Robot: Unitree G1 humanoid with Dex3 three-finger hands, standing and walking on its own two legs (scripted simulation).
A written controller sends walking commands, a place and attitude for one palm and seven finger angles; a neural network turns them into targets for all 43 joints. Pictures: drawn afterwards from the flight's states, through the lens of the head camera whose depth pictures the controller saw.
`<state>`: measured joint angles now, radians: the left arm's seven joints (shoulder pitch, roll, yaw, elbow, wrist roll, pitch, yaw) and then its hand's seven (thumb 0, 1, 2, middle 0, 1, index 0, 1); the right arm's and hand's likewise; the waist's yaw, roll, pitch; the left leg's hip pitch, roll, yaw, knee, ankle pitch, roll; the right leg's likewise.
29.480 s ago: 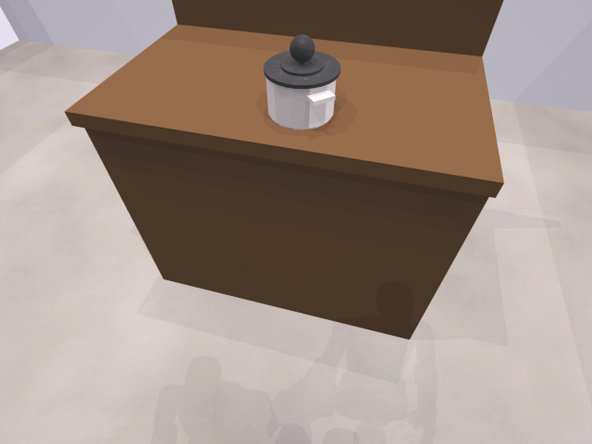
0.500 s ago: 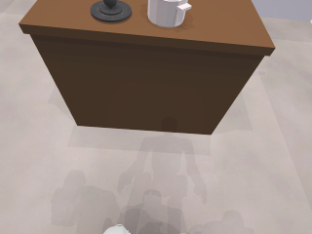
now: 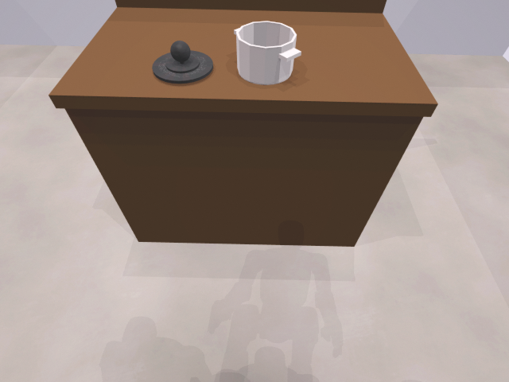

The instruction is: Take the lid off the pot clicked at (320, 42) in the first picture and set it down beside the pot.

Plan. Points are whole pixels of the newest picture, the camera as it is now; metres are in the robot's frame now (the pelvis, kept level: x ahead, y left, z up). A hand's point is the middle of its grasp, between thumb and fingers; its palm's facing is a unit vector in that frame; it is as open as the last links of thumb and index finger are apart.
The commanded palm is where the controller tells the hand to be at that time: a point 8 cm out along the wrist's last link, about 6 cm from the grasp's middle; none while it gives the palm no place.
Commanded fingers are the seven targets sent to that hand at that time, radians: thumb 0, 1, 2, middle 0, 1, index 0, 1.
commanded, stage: let the arm hang, fingers relaxed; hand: left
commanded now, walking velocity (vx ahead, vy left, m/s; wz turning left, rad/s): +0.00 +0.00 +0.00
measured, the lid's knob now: (180, 51) +0.88 +0.23 +0.07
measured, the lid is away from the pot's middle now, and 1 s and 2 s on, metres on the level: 0.23 0.23 0.23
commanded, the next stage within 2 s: look to check the result in 1.12 s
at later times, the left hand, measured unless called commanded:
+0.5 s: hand out of the picture -0.02 +0.16 -0.17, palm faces +0.03 -0.98 -0.19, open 7.3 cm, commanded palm none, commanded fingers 0.00 0.90 0.90 -0.20 -0.30 -0.20 -0.30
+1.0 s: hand out of the picture -0.03 +0.15 -0.17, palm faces +0.04 -0.98 -0.19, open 7.3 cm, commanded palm none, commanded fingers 0.00 0.90 0.90 -0.20 -0.30 -0.20 -0.30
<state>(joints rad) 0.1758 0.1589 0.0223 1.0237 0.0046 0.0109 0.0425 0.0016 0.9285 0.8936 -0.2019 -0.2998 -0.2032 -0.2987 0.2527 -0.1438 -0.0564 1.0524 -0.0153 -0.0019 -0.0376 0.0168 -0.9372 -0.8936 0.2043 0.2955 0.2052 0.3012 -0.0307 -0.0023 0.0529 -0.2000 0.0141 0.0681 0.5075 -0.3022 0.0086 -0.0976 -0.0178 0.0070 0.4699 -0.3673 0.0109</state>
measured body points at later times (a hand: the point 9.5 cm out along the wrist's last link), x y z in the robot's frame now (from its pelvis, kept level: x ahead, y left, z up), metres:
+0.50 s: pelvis -0.02 -0.01 +0.00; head +0.00 -0.01 +0.45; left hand -0.02 +0.21 -0.16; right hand -0.03 -0.22 -0.16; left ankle -0.02 +0.11 -0.74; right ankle -0.07 -0.13 -0.74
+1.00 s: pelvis -0.02 -0.01 +0.01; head -0.01 -0.01 +0.45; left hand -0.03 +0.21 -0.16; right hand -0.04 -0.22 -0.16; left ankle -0.02 +0.11 -0.74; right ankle -0.07 -0.13 -0.74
